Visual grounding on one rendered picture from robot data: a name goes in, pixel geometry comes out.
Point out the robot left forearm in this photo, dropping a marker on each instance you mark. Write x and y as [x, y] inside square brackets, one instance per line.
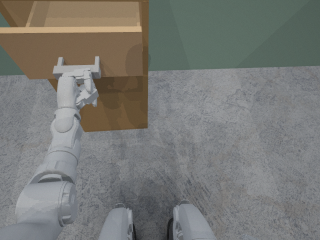
[63, 155]

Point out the cabinet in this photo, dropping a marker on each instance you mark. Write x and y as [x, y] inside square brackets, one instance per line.
[122, 102]

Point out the robot right shin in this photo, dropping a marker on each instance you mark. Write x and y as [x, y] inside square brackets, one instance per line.
[179, 235]

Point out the robot left shin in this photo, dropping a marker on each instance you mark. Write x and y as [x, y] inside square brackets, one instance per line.
[121, 205]

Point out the robot left hand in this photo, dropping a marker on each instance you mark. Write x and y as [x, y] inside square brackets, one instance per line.
[68, 90]

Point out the robot left upper arm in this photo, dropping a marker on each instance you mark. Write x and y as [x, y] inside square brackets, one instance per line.
[44, 209]

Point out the robot shin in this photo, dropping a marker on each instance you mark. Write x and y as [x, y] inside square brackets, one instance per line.
[121, 205]
[179, 235]

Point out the handle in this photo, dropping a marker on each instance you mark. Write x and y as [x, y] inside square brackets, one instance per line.
[61, 68]

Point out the drawer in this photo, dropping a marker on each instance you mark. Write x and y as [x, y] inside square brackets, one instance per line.
[78, 31]

